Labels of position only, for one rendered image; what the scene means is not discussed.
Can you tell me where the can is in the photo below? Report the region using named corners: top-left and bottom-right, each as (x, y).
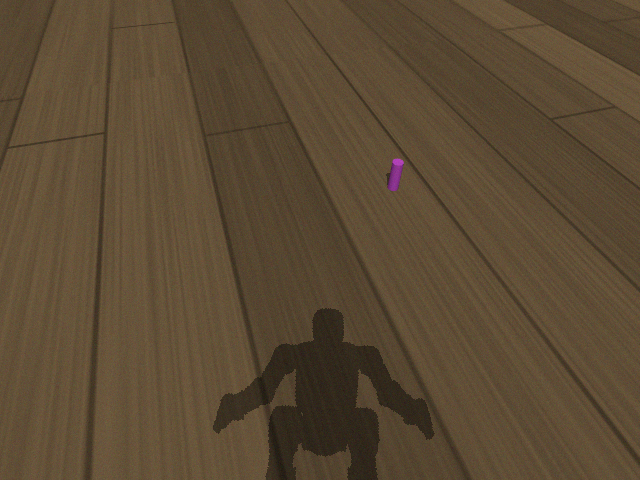
top-left (388, 159), bottom-right (404, 191)

